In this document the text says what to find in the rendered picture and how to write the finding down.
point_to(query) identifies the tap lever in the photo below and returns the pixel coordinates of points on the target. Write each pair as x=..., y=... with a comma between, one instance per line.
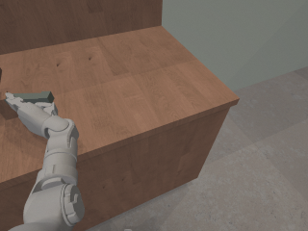
x=35, y=97

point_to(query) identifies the robot left forearm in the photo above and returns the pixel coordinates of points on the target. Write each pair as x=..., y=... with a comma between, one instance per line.
x=60, y=157

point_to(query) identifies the robot left hand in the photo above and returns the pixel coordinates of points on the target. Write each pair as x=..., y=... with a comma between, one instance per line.
x=32, y=115

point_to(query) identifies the counter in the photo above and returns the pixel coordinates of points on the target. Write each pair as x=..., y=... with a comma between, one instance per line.
x=146, y=109

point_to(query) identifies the left robot upper arm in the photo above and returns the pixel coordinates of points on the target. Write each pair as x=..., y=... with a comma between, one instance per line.
x=55, y=209

